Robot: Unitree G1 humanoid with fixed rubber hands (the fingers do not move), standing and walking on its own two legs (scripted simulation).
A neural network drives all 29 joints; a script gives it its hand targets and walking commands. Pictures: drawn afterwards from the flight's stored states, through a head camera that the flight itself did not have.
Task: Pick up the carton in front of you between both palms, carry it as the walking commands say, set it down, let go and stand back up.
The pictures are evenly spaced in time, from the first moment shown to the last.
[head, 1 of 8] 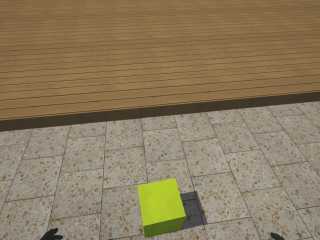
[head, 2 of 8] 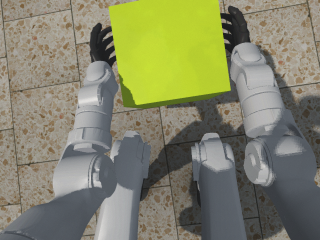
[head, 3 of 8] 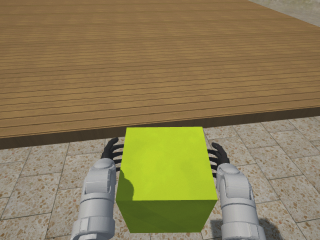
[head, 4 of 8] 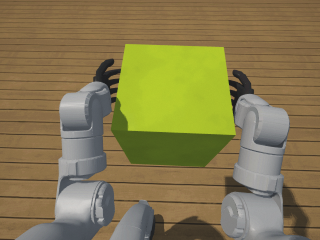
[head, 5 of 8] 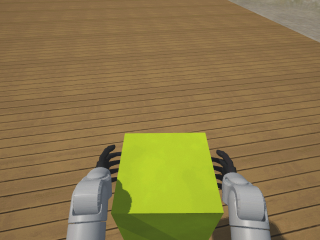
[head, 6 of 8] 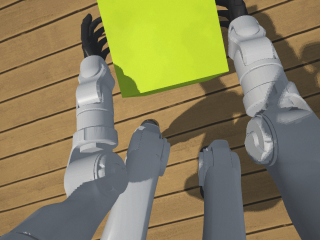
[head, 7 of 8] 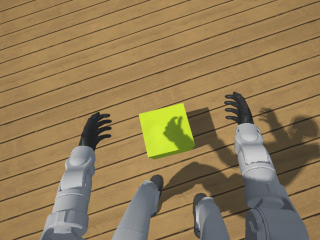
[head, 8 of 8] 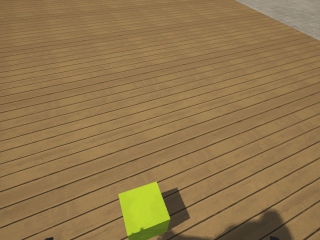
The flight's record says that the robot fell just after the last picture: no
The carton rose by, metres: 0.90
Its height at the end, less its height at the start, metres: +0.13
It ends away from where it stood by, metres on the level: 2.58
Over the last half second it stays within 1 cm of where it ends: yes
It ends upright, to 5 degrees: yes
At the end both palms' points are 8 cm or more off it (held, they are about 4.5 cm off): yes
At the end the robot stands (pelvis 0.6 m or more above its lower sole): yes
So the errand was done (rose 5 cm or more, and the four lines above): yes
